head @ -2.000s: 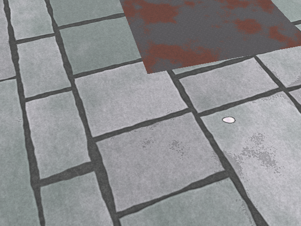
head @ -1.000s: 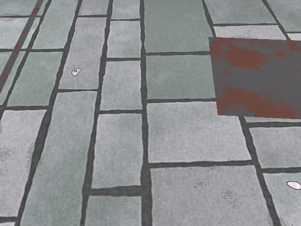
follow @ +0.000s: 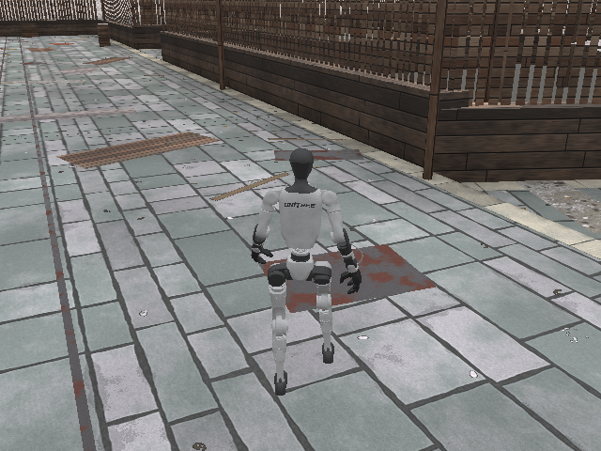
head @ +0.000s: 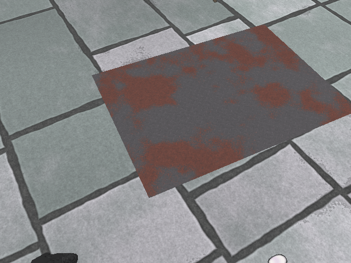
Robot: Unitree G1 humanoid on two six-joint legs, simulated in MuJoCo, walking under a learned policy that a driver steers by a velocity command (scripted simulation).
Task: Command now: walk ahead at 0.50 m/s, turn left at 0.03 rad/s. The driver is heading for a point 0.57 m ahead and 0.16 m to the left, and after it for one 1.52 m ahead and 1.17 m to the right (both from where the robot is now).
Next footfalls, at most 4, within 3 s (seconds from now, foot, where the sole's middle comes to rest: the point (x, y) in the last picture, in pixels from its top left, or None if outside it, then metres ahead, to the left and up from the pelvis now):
0.14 right None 0.25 -0.15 -0.78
0.66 left None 0.47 0.16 -0.78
1.14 right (160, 205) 0.70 0.02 -0.78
1.58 left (103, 223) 0.64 0.25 -0.78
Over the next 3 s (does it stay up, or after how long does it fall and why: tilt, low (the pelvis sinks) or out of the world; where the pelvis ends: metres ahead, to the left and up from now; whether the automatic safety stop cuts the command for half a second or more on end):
stays up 0.55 0.08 -0.01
